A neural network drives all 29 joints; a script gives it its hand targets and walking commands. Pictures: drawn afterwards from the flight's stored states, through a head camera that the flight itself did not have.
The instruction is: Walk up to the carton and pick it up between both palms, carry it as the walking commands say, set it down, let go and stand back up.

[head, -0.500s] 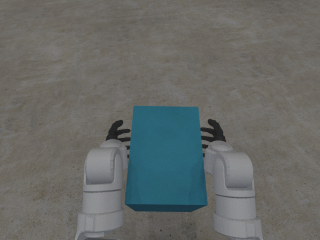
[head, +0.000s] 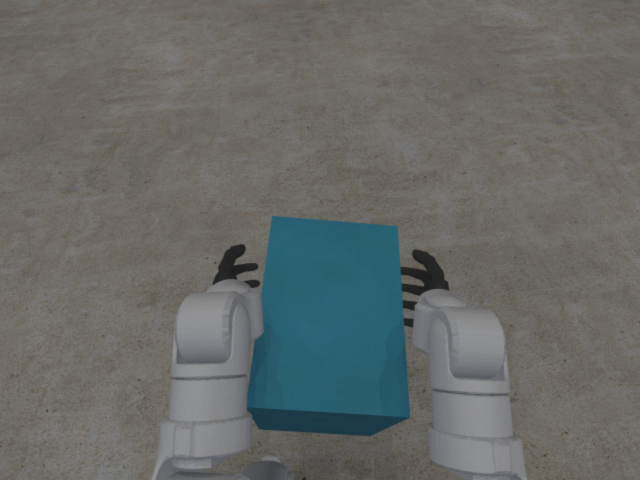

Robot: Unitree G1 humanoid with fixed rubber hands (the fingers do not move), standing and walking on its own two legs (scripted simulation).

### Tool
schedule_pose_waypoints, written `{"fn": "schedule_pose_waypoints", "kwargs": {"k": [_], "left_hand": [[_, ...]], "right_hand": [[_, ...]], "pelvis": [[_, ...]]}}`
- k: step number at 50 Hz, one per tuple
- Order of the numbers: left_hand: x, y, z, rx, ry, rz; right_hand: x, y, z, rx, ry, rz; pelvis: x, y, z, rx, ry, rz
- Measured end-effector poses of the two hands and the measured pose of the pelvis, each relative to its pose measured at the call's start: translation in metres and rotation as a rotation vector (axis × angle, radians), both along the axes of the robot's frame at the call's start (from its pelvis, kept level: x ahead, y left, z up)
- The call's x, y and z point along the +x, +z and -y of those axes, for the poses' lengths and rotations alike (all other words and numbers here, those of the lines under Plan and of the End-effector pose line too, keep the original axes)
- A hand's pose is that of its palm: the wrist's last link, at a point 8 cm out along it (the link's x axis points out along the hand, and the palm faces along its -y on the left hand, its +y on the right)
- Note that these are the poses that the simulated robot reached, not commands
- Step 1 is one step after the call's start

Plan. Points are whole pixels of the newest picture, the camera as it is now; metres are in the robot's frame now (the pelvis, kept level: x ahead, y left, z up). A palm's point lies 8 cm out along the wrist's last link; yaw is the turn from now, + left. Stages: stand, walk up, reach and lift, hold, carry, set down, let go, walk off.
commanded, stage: carry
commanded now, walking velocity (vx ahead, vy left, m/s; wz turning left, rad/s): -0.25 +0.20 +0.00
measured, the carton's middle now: (324, 333) +0.32 +0.01 -0.02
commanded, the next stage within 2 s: none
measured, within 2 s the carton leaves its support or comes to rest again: neither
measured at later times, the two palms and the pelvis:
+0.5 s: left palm out of the picture +0.11 +0.25 +0.09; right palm out of the picture +0.14 +0.02 +0.09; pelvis -0.20 +0.11 -0.01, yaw -1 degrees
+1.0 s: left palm out of the picture -0.10 +0.36 +0.07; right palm out of the picture -0.10 +0.12 +0.09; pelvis -0.40 +0.23 +0.00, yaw -1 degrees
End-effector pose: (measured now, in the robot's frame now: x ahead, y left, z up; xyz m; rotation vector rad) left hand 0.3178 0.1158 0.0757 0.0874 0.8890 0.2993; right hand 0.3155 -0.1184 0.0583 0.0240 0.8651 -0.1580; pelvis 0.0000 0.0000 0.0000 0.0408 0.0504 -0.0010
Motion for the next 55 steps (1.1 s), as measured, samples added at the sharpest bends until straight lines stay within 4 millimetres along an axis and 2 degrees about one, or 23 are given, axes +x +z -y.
{"fn": "schedule_pose_waypoints", "kwargs": {"k": [4, 8, 11, 16, 19, 22, 26, 29, 31, 35, 39, 42, 45, 49, 52, 55], "left_hand": [[-0.021, 0.007, -0.002, -0.021, -0.07, 0.037], [-0.045, 0.013, -0.019, -0.05, -0.119, 0.086], [-0.071, 0.009, -0.044, -0.071, -0.122, 0.107], [-0.133, -0.005, -0.096, -0.103, -0.037, 0.017], [-0.161, 0.001, -0.117, -0.094, 0.04, 0.03], [-0.183, 0.009, -0.131, -0.075, 0.088, 0.079], [-0.212, 0.017, -0.134, -0.017, 0.1, 0.115], [-0.236, 0.012, -0.13, 0.008, 0.047, 0.047], [-0.251, 0.009, -0.127, -0.002, 0.013, 0.005], [-0.274, 0.014, -0.125, -0.011, -0.063, 0.032], [-0.298, 0.018, -0.136, -0.038, -0.118, 0.088], [-0.322, 0.016, -0.157, -0.047, -0.132, 0.103], [-0.354, 0.005, -0.188, -0.078, -0.109, 0.105], [-0.407, -0.009, -0.233, -0.11, -0.037, 0.023], [-0.438, -0.006, -0.256, -0.105, 0.042, 0.014], [-0.46, 0.004, -0.271, -0.082, 0.104, 0.06]], "right_hand": [[-0.036, 0.015, -0.005, -0.037, -0.095, 0.035], [-0.067, 0.03, -0.022, -0.058, -0.153, 0.083], [-0.091, 0.034, -0.047, -0.087, -0.144, 0.103], [-0.13, 0.03, -0.096, -0.135, -0.006, 0.01], [-0.144, 0.032, -0.119, -0.136, 0.046, 0.02], [-0.158, 0.035, -0.134, -0.099, 0.062, 0.067], [-0.187, 0.024, -0.137, -0.021, 0.056, 0.102], [-0.226, 0.01, -0.132, -0.011, 0.042, 0.036], [-0.252, 0.008, -0.128, -0.014, 0.012, -0.005], [-0.29, 0.018, -0.127, -0.027, -0.095, 0.02], [-0.321, 0.031, -0.14, -0.037, -0.165, 0.077], [-0.346, 0.034, -0.16, -0.056, -0.168, 0.092], [-0.371, 0.032, -0.191, -0.1, -0.13, 0.092], [-0.405, 0.027, -0.233, -0.138, -0.005, 0.012], [-0.42, 0.027, -0.257, -0.141, 0.062, 0.002], [-0.432, 0.03, -0.274, -0.111, 0.081, 0.046]], "pelvis": [[-0.033, 0.002, -0.021, 0.02, -0.003, -0.007], [-0.063, -0.001, -0.048, 0.024, -0.01, -0.012], [-0.088, -0.01, -0.071, 0.015, -0.01, -0.003], [-0.122, 0.0, -0.09, -0.043, -0.022, 0.015], [-0.146, 0.002, -0.096, -0.058, -0.01, 0.008], [-0.172, -0.001, -0.102, -0.049, -0.013, -0.005], [-0.208, -0.009, -0.111, -0.033, -0.02, -0.006], [-0.232, -0.001, -0.119, -0.016, -0.012, 0.003], [-0.249, 0.004, -0.126, 0.009, -0.009, 0.009], [-0.284, 0.007, -0.145, 0.025, -0.008, 0.004], [-0.317, 0.002, -0.168, 0.035, -0.012, -0.005], [-0.341, -0.004, -0.19, 0.03, -0.016, -0.005], [-0.367, -0.013, -0.211, 0.028, -0.017, 0.011], [-0.396, -0.003, -0.226, -0.038, -0.026, 0.026], [-0.419, 0.001, -0.232, -0.059, -0.004, 0.02], [-0.444, -0.002, -0.238, -0.049, -0.003, 0.01]]}}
